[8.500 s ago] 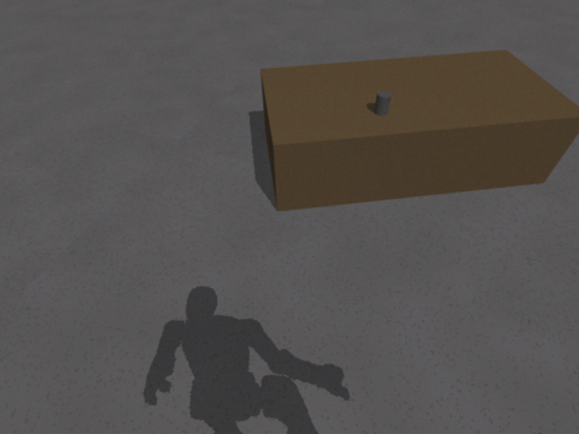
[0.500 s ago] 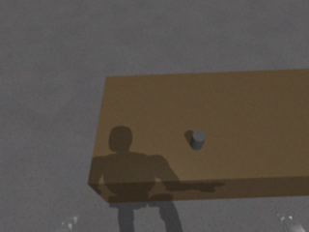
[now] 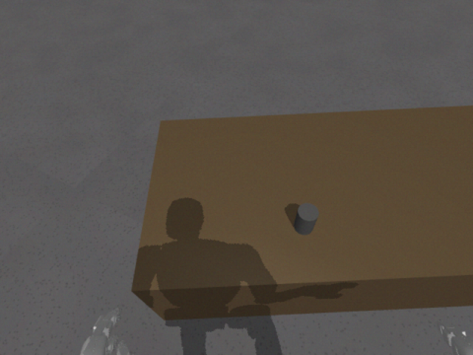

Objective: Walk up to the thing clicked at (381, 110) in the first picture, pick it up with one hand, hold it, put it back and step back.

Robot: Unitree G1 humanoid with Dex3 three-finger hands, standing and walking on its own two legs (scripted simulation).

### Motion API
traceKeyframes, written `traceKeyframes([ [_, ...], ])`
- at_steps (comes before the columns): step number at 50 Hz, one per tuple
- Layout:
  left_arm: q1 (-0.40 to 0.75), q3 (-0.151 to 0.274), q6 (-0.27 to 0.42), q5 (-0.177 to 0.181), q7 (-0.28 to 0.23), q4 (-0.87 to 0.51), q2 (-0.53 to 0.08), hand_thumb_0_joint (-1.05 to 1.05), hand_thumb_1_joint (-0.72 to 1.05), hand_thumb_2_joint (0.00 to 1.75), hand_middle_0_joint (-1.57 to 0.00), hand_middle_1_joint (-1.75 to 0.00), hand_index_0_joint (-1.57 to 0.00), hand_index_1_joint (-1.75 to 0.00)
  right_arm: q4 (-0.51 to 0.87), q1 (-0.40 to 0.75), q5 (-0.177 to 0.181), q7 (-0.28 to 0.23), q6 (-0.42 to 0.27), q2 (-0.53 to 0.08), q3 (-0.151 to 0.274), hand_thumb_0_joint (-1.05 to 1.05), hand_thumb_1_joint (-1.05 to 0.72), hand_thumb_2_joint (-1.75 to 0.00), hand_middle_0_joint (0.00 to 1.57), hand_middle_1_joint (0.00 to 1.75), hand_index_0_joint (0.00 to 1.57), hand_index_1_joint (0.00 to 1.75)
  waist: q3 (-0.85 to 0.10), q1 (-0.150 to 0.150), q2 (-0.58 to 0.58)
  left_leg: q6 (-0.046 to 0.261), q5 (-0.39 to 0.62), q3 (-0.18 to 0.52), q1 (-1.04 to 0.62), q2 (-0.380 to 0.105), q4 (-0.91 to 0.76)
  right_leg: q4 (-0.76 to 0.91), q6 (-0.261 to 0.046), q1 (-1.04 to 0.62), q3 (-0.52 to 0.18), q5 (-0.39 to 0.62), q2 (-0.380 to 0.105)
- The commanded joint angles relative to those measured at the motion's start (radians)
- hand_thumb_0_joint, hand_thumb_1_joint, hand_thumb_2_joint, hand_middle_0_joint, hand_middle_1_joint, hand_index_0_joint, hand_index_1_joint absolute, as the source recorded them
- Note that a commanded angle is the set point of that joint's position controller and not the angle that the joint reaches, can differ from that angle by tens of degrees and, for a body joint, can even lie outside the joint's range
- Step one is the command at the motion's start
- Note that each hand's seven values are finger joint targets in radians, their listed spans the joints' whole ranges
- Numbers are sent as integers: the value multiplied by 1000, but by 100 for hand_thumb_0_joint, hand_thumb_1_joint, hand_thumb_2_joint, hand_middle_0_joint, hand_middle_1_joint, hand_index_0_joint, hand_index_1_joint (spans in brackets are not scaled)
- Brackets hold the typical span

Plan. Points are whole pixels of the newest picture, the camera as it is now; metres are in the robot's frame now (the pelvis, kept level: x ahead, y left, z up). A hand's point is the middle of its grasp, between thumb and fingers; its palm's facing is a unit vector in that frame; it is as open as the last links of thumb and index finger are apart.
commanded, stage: go down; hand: right
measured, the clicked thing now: (305, 219) +0.52 -0.16 -0.30
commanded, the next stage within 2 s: approach in 1.94 s
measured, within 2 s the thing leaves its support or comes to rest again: neither
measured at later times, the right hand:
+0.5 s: hand out of the picture +0.14 -0.29 -0.09, palm faces +0.07 +0.95 -0.31, open 17.3 cm
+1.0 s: hand (444, 246) +0.32 -0.33 -0.02, palm faces +0.13 +0.98 -0.15, open 17.5 cm
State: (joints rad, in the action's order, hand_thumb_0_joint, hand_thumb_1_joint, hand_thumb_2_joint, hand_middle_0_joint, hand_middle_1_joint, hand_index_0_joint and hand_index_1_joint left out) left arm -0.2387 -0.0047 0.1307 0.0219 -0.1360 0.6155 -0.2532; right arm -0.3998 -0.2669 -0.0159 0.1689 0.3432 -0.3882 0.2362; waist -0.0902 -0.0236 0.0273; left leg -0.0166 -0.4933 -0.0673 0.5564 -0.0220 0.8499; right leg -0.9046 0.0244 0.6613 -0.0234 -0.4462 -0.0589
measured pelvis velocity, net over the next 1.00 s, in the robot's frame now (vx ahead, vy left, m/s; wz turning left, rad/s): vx -0.04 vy -0.01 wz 0.02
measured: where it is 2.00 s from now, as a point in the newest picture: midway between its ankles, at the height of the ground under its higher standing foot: outside the picture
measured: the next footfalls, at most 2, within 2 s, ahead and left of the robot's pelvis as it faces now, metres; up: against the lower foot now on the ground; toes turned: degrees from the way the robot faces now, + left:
none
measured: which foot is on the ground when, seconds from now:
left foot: down 0.00-1.00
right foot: down 0.00-1.00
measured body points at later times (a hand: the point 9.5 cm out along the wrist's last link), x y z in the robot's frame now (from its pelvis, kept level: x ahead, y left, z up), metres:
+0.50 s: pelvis -0.02 -0.01 -0.01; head +0.03 -0.02 +0.43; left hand +0.14 +0.25 -0.09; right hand +0.14 -0.34 -0.06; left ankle -0.05 +0.13 -0.69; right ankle +0.00 -0.13 -0.69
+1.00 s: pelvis -0.04 -0.01 -0.01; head +0.06 -0.02 +0.43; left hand +0.04 +0.28 -0.11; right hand +0.31 -0.38 -0.01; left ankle -0.05 +0.13 -0.69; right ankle +0.00 -0.13 -0.69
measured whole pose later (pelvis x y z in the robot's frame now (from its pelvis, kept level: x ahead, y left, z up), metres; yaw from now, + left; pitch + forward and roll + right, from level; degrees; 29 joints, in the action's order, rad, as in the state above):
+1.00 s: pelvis -0.04 -0.01 -0.01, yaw +1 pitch +15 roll +3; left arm -0.33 -0.02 0.17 -0.01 -0.13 0.67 -0.30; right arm -0.92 0.37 0.08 0.40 -0.03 -0.62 0.49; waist -0.06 -0.07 0.02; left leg -0.02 -0.47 -0.05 0.72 -0.02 0.93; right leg -0.98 0.01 0.82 -0.02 -0.42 -0.06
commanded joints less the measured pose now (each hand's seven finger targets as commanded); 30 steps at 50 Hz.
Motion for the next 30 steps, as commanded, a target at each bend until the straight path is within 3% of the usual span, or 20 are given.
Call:
traceKeyframes([
  [1, -5, 61, 58, -2, -23, -134, -141, 0, 90, 90, -19, -29, -19, -30, 190, -35, 1, -10, -5, -232, 103, 0, 53, -2, 6, 5, 5, 5, -226, 2, 46, 8, 461, 5, -31, 28, -73, 48, -39, -199, 6, 463, 37],
  [3, -5, 64, 63, -1, -27, -136, -143, 0, 90, 90, -19, -29, -19, -30, 210, -42, 2, -8, 6, -220, 91, 0, 53, -2, 6, 5, 5, 5, -216, -5, 43, 10, 436, 1, -20, 30, -72, 48, -39, -179, 4, 439, 36],
  [6, 4, 57, 69, -1, -33, -154, -139, 0, 90, 89, -19, -29, -19, -30, 258, -45, 5, -11, 16, -251, 118, 0, 52, -2, 6, 5, 5, 5, -194, 6, 63, 12, 377, 0, -4, 29, -76, 51, -38, -156, 4, 367, 38],
  [7, 1, 57, 73, -1, -35, -154, -136, 0, 90, 89, -19, -29, -19, -30, 249, -71, 8, -9, 25, -213, 93, 0, 51, -2, 6, 5, 5, 5, -199, -4, 40, 11, 373, 0, 0, 30, -73, 47, -41, -157, 1, 361, 36],
  [8, 6, 56, 76, 0, -36, -159, -134, 0, 90, 90, -19, -29, -19, -30, 280, -57, 8, -11, 29, -236, 106, 0, 52, -3, 6, 5, 5, 5, -207, -4, 47, 10, 372, -1, 4, 30, -73, 44, -42, -149, 0, 356, 36],
  [10, 5, 59, 84, -1, -41, -160, -138, 0, 90, 89, -19, -29, -19, -30, 279, -71, 9, -12, 40, -213, 91, 0, 51, -2, 6, 5, 5, 5, -186, -8, 49, 12, 337, 0, 20, 31, -75, 46, -41, -133, 2, 318, 38],
  [15, 14, 51, 102, 0, -50, -171, -136, 0, 91, 89, -19, -29, -19, -29, 340, -78, 18, -20, 53, -228, 106, 0, 50, -3, 6, 5, 5, 5, -162, 0, 81, 21, 231, -13, 53, 38, -69, 72, -34, -120, -12, 234, 33],
  [16, 9, 51, 105, -3, -54, -169, -133, 0, 90, 89, -19, -29, -19, -30, 360, -68, 17, -24, 50, -240, 117, 0, 52, -3, 6, 5, 5, 5, -174, -2, 78, 19, 248, -9, 46, 35, -67, 60, -36, -122, -10, 245, 34],
  [17, 11, 51, 109, -2, -55, -170, -131, 0, 90, 89, -19, -29, -19, -29, 330, -101, 22, -22, 57, -201, 88, 0, 52, -3, 6, 5, 5, 5, -175, -11, 54, 17, 251, -12, 49, 37, -65, 54, -39, -109, -12, 247, 35],
  [18, 7, 47, 113, -3, -55, -171, -128, 0, 90, 89, -19, -29, -19, -30, 344, -94, 24, -23, 59, -209, 98, 0, 52, -3, 6, 5, 5, 5, -179, -8, 53, 17, 256, -11, 45, 36, -64, 50, -40, -112, -13, 249, 34],
  [19, 10, 45, 117, -3, -57, -172, -127, 0, 90, 89, -20, -30, -19, -30, 369, -64, 23, -30, 56, -241, 120, 0, 53, -3, 6, 5, 5, 5, -189, -11, 66, 16, 269, -6, 41, 32, -63, 43, -40, -115, -10, 256, 36],
  [21, 4, 48, 124, -6, -63, -159, -136, 0, 91, 89, -20, -30, -20, -30, 370, -9, 25, -31, 47, -242, 117, 0, 52, -3, 6, 5, 5, 5, -181, -16, 83, 18, 258, -6, 59, 33, -48, 48, -35, -118, -15, 252, 32],
  [25, -7, 47, 142, -7, -76, -137, -147, 0, 90, 89, -20, -30, -20, -30, 390, 158, 43, -26, 8, -304, 151, 0, 55, -3, 5, 5, 5, 5, -192, -46, 95, 17, 223, 0, 74, 32, -57, 57, -38, -144, -25, 204, 27],
  [26, 0, 44, 148, -8, -77, -124, -149, 0, 90, 89, -20, -30, -20, -30, 359, 189, 51, -23, -2, -290, 140, 0, 55, -3, 5, 5, 5, 5, -155, -51, 94, 15, 195, 1, 87, 32, -67, 67, -36, -129, -24, 167, 29],
  [28, -2, 45, 153, -9, -80, -97, -158, 0, 90, 89, -20, -30, -20, -30, 290, 274, 66, -11, -29, -315, 162, 0, 56, -3, 5, 5, 5, 5, -146, -51, 98, 17, 176, 3, 94, 29, -70, 74, -37, -123, -27, 147, 27],
  [30, -4, 33, 156, -9, -80, -81, -151, 0, 91, 89, -20, -30, -20, -30, 269, 388, 81, 7, -67, -352, 187, 0, 55, -2, 6, 5, 5, 5, -185, -45, 103, 16, 207, 7, 66, 26, -72, 74, -37, -151, -27, 175, 28],
])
